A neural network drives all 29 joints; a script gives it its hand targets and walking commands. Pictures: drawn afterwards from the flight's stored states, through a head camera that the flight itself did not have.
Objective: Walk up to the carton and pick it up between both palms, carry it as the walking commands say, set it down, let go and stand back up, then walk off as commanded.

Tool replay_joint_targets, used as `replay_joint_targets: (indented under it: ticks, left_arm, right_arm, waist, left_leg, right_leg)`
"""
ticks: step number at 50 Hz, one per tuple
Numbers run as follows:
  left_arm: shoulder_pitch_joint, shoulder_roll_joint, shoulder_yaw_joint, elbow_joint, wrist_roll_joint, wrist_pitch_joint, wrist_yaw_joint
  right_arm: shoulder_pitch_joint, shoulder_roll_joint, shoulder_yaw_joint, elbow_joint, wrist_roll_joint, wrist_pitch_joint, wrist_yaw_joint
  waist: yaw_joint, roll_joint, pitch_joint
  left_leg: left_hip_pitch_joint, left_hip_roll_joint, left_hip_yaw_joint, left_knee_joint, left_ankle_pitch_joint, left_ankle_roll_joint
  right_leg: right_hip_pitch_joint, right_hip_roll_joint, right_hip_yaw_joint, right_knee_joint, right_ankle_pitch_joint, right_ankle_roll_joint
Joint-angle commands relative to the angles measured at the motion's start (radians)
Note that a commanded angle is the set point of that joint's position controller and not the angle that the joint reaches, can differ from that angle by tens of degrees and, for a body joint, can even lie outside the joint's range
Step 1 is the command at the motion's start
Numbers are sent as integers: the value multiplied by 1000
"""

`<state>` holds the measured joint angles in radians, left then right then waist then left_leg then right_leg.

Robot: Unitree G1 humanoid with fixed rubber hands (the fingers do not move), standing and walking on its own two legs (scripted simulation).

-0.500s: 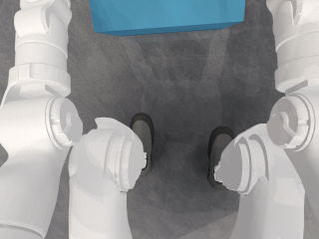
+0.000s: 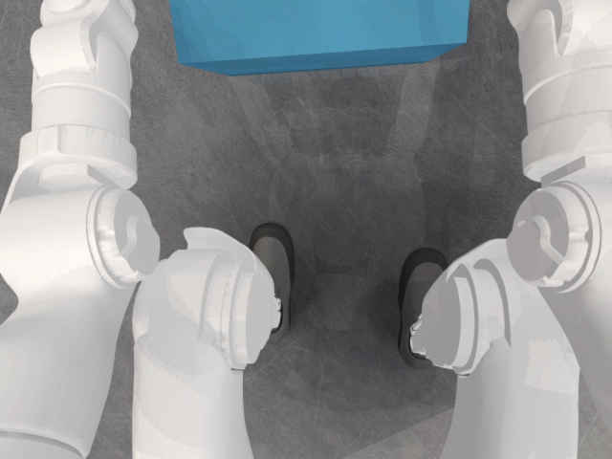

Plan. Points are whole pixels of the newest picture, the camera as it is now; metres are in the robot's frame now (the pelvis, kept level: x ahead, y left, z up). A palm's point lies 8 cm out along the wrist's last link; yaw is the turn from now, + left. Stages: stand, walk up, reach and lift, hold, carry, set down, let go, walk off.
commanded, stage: set down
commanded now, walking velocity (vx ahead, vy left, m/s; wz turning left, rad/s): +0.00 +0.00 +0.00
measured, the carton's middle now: out of the picture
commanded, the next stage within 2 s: none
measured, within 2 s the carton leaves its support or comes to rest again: neither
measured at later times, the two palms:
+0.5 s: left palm out of the picture +0.54 +0.24 -0.17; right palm out of the picture +0.56 -0.13 -0.19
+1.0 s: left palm (89, 5) +0.51 +0.26 -0.17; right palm out of the picture +0.55 -0.16 -0.17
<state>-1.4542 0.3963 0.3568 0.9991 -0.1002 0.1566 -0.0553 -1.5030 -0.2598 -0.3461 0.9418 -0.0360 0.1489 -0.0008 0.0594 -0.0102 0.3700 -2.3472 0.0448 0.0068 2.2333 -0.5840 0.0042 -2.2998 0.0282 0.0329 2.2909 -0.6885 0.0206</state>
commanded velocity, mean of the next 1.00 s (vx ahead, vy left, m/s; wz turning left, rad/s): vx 0.00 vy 0.00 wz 0.00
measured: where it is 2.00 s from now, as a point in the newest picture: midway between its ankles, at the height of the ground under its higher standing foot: (344, 313)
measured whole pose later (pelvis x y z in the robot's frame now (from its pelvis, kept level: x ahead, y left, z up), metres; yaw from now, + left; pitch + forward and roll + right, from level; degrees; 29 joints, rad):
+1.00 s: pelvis -0.03 +0.00 +0.00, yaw +0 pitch +33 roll +0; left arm -1.55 0.49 0.16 1.28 -0.24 0.03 0.05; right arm -1.61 -0.45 -0.02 1.24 0.23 0.08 -0.08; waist 0.06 -0.01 0.49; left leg -2.29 0.04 0.00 2.22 -0.50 0.01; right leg -2.25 0.03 0.03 2.28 -0.60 0.03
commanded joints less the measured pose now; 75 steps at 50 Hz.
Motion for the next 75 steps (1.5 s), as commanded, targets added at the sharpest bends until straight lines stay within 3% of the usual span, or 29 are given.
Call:
replay_joint_targets:
  ticks: [1,11,17,21,25,28,31,40,47,51,58,67,75]
  left_arm:
    - [-211,-812,-307,20,-19,62,-230]
    - [-203,-743,-273,34,-1,45,-210]
    - [-172,-586,-227,53,11,18,-165]
    - [-111,-359,-171,80,22,-20,-92]
    - [-61,6,-126,104,1,-87,35]
    - [-179,107,-145,60,-62,-139,100]
    - [-230,166,-175,67,-111,-154,130]
    - [-326,231,-184,183,-144,-141,122]
    - [-333,251,-183,211,-143,-140,109]
    - [-327,267,-183,163,-148,-139,107]
    - [-294,314,-184,-43,-154,-100,128]
    - [-157,220,-117,-40,-72,-48,94]
    - [-143,248,-64,-133,-46,2,71]
  right_arm:
    - [-69,756,309,149,7,90,209]
    - [-66,687,283,154,-7,73,188]
    - [-47,532,247,158,-16,46,148]
    - [-31,296,218,158,-5,8,84]
    - [-58,-104,198,100,61,-53,-38]
    - [-207,-173,243,13,169,-103,-96]
    - [-251,-203,285,55,242,-107,-113]
    - [-347,-273,309,196,273,-85,-96]
    - [-369,-306,311,218,263,-84,-81]
    - [-371,-315,323,166,270,-81,-81]
    - [-343,-348,322,-47,305,-42,-110]
    - [-174,-316,221,47,215,-2,-75]
    - [-208,-326,187,-57,195,41,-52]
  waist:
    - [-15,-74,-801]
    - [-11,-70,-810]
    - [-8,-62,-833]
    - [-1,-54,-873]
    - [14,-30,-968]
    - [36,-52,-1119]
    - [58,-58,-1201]
    - [57,-59,-1037]
    - [56,-57,-1014]
    - [61,-65,-1113]
    - [69,-54,-1510]
    - [23,10,-1264]
    - [41,-19,-1412]
  left_leg:
    - [494,-99,45,-135,358,-11]
    - [519,-93,47,-129,360,-16]
    - [552,-85,51,-126,362,-24]
    - [595,-79,50,-125,382,-33]
    - [653,-71,39,-124,446,-44]
    - [696,-65,26,-95,555,-42]
    - [752,-51,18,-104,573,-32]
    - [656,-14,12,-152,323,-24]
    - [656,-13,8,-147,310,-20]
    - [704,-18,14,-140,371,-21]
    - [936,-40,45,-164,519,-18]
    - [805,-53,50,-290,433,-29]
    - [879,-65,59,-417,445,-21]
  right_leg:
    - [404,62,-69,-200,378,-34]
    - [415,59,-72,-197,373,-27]
    - [436,51,-73,-193,370,-16]
    - [460,40,-73,-189,379,-1]
    - [509,28,-67,-191,415,15]
    - [578,22,-54,-170,523,22]
    - [571,17,-56,-163,517,22]
    - [457,-20,-61,-198,262,12]
    - [459,-27,-52,-197,253,8]
    - [524,-22,-52,-196,313,11]
    - [718,8,-76,-228,440,18]
    - [539,21,-78,-354,358,-10]
    - [625,33,-97,-476,356,-15]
